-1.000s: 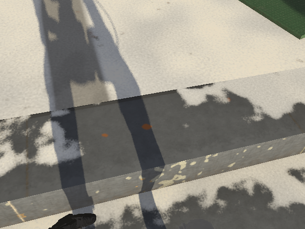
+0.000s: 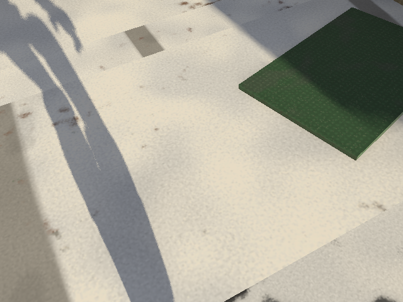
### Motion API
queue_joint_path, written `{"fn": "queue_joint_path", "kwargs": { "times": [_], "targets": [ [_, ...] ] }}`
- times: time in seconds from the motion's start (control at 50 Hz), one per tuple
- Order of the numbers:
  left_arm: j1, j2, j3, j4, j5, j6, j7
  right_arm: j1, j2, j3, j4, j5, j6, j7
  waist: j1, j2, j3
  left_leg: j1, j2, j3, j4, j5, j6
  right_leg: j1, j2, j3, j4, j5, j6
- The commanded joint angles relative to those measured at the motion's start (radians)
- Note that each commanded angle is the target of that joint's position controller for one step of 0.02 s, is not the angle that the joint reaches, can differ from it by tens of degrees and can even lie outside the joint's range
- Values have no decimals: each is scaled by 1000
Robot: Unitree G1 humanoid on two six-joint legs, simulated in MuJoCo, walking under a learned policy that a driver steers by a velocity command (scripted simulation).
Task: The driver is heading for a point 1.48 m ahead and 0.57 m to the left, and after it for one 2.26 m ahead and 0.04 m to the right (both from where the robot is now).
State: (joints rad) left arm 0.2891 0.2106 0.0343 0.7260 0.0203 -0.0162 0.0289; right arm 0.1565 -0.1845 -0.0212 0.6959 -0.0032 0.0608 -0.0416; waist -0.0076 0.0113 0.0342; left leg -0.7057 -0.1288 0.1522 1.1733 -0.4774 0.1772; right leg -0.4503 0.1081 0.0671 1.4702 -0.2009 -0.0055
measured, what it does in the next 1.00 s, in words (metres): climbs, turning left: right foot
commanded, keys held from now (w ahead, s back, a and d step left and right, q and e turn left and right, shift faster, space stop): q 0.98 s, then no key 0.02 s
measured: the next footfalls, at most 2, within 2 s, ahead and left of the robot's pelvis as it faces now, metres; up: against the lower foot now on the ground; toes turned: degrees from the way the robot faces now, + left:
right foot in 0.54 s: +0.30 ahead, -0.09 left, +0.00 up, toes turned +23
left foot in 1.06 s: +0.19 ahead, +0.11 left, +0.00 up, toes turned +38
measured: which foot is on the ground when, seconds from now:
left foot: down 0.00-0.54, up 0.56-1.00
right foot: up 0.00-0.52, down 0.54-1.00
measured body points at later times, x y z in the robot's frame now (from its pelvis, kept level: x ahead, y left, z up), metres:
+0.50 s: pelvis +0.15 -0.03 +0.09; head +0.18 -0.02 +0.54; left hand +0.33 +0.23 +0.03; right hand +0.32 -0.27 -0.01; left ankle +0.08 +0.03 -0.63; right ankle +0.26 -0.11 -0.61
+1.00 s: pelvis +0.20 -0.02 +0.10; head +0.21 -0.01 +0.55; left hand +0.14 +0.26 +0.00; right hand +0.48 -0.13 +0.01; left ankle +0.15 +0.08 -0.60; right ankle +0.27 -0.11 -0.63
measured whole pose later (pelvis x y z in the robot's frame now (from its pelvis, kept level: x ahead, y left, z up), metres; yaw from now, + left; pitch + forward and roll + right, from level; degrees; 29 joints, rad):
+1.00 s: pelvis +0.20 -0.02 +0.10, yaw +35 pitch +1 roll -1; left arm 0.28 0.23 0.04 0.64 0.04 -0.04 0.03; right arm 0.16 -0.25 -0.06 0.63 -0.02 0.07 0.04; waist 0.04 0.01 0.01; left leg -0.46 0.02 0.01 0.87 -0.44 0.00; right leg -0.28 -0.07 -0.20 0.55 -0.28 -0.02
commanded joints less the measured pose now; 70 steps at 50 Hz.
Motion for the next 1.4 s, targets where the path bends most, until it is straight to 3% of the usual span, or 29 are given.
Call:
{"fn": "queue_joint_path", "kwargs": {
  "times": [0.02,0.08,0.14,0.16,0.22,0.26,0.34,0.4,0.46,0.5,0.52,0.54,0.56,0.58,0.62,0.68,0.78,0.88,1.0,1.02,1.04,1.06,1.08,1.1,1.14,1.18,1.24,1.34,1.4],
  "targets": [
    [-10,-7,-14,-167,42,6,6,-30,-29,-20,-23,-16,-51,-26,77,-121,43,35,254,-738,-626,160,146,-332,-45,36,356,-105,-22],
    [2,-40,-29,-174,30,22,26,18,-55,-21,7,-19,-97,-12,92,-19,-1,91,178,-516,-581,425,104,-399,-55,-22,375,-35,-30],
    [-103,-42,-43,-232,39,24,35,77,-96,-29,22,-4,-104,-11,77,3,-40,185,111,-435,-597,366,35,-425,-112,5,113,52,-12],
    [-143,-53,-46,-248,43,31,35,99,-107,-34,21,-11,-95,-23,58,23,-56,241,111,-451,-576,415,33,-452,-106,-8,99,90,5],
    [-255,-36,-56,-303,13,42,20,129,-152,-51,-46,-24,-45,-58,-17,53,-119,484,160,-576,-650,595,48,-501,-88,-56,-190,-42,80],
    [-270,-27,-53,-283,-6,36,10,161,-165,-66,-85,-32,-43,-57,-64,78,-169,609,208,-617,-667,680,10,-463,-98,-52,-312,-22,71],
    [-312,-8,-48,-272,2,24,5,168,-154,-68,-115,-23,-52,-46,-79,82,-141,673,216,-620,-636,815,10,-433,-88,-33,-421,-27,36],
    [-330,-4,-49,-276,-8,18,-3,173,-166,-72,-123,-36,-52,-35,-82,104,-117,654,202,-635,-620,901,27,-341,-56,-38,-529,-122,21],
    [-293,38,-36,-265,-26,4,-1,127,-182,-81,-144,-33,-51,-19,-53,129,-122,614,201,-667,-620,919,25,-181,-49,-12,-680,-153,5],
    [-208,50,-26,-240,-36,6,13,65,-187,-82,-151,-17,-56,-5,5,115,-118,517,151,-652,-594,869,-29,57,-39,-19,-910,-101,-5],
    [-140,65,-14,-223,-30,2,23,45,-186,-80,-149,2,-64,6,47,78,-137,427,121,-616,-523,776,-69,251,-69,-7,-1043,29,-19],
    [-110,120,3,-234,-3,-1,34,108,-125,-65,-145,21,-78,16,38,-99,-212,286,71,-501,-323,336,-120,471,-275,163,-1072,90,-82],
    [-152,189,10,-258,-1,7,37,179,-98,-56,-159,27,-72,18,-11,-285,-230,54,-70,-322,-135,-248,-172,562,-512,483,-1072,432,-224],
    [-80,141,16,-247,-1,6,30,192,-197,-82,-129,-16,-62,10,10,-222,-256,50,-9,-251,26,-233,-193,474,-533,515,-1079,472,-299],
    [-129,37,-14,-242,3,-3,25,84,-203,-85,-120,-21,-49,25,4,-70,-155,48,47,-259,102,-53,-218,357,-401,318,-1103,221,-240],
    [-164,65,-8,-234,4,-15,33,67,-174,-80,-123,-19,-15,56,-11,-134,-108,64,63,-235,126,53,-243,278,-309,140,-1138,211,-201],
    [-122,104,9,-211,12,-46,21,48,-187,-89,-111,-18,2,64,-13,-122,-130,48,77,-223,204,126,-236,265,-371,80,-1153,220,-242],
    [-44,127,25,-174,16,-44,17,-42,-142,-70,-132,-20,4,77,27,-135,-91,23,128,-181,-20,138,-217,310,-392,20,-1158,69,-240],
    [-27,183,52,-137,22,-25,2,-11,-117,-53,-147,-8,-18,87,35,-202,-92,331,116,-68,-464,26,-144,209,-387,-94,-1060,75,-182],
    [-31,185,54,-125,10,-19,1,45,-113,-52,-132,-13,-31,87,4,-178,-94,442,102,-57,-596,132,-128,156,-374,-123,-1002,82,-150],
    [22,168,53,-96,15,-8,-4,105,-127,-54,-108,-20,-52,83,-11,-81,-105,564,86,-96,-720,231,-128,85,-333,-176,-900,39,-96],
    [41,100,36,-108,21,4,-15,145,-186,-63,-126,-35,-76,77,-25,164,-111,678,302,-416,-859,249,-101,-86,-262,-257,-659,-235,-25],
    [-38,65,15,-184,5,10,-7,112,-301,-89,-179,-22,-81,53,-42,354,-90,599,532,-737,-899,484,39,-246,-133,-186,-548,-433,33],
    [-91,115,28,-174,-2,20,-5,155,-242,-84,-169,-10,-77,37,-86,228,-119,571,499,-669,-878,505,101,-183,-168,-83,-436,-401,43],
    [-107,95,24,-149,-11,20,-16,59,-142,-42,-173,-24,-75,27,-18,164,-67,522,395,-521,-888,415,61,-170,-175,-44,-439,-277,51],
    [-64,112,34,-105,9,26,-19,29,-113,-28,-175,-16,-88,22,7,147,-94,535,332,-421,-870,570,34,-114,-162,-59,-436,-200,52],
    [-41,77,26,-70,1,36,-25,67,-94,-18,-155,-23,-109,24,13,76,-131,556,322,-368,-857,657,24,-56,-150,-59,-484,-170,50],
    [-75,40,11,-57,-8,40,-24,81,-100,-20,-123,-28,-112,30,-8,140,-85,484,283,-345,-842,492,18,76,-116,-89,-737,-186,25],
    [-24,1,-1,-31,-7,24,-17,76,-87,-18,-99,-7,-106,30,29,94,-70,405,265,-356,-788,389,-10,250,-106,-101,-1032,-32,-3]
  ]
}}
Velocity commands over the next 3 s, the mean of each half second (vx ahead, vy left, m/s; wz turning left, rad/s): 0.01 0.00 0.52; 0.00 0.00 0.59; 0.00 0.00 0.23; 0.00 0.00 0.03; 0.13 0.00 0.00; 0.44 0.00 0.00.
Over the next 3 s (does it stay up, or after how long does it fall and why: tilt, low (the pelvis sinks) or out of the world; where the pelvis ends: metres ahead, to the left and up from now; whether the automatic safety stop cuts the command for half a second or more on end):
stays up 0.47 0.17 0.09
